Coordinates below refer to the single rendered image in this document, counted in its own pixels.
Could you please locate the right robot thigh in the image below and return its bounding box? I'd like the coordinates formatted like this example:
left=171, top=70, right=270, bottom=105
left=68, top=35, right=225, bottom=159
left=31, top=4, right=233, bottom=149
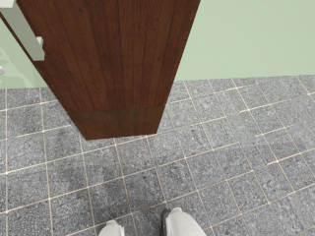
left=165, top=211, right=207, bottom=236

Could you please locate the robot left shin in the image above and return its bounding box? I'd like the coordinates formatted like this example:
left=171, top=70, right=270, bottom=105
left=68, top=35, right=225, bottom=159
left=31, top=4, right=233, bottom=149
left=106, top=220, right=118, bottom=226

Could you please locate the cupboard door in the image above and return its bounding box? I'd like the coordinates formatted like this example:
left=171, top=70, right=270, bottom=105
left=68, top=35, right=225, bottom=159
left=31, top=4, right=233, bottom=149
left=16, top=0, right=195, bottom=113

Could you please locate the handle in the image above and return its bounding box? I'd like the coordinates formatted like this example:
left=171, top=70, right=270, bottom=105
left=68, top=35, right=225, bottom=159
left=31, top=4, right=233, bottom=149
left=0, top=0, right=45, bottom=61

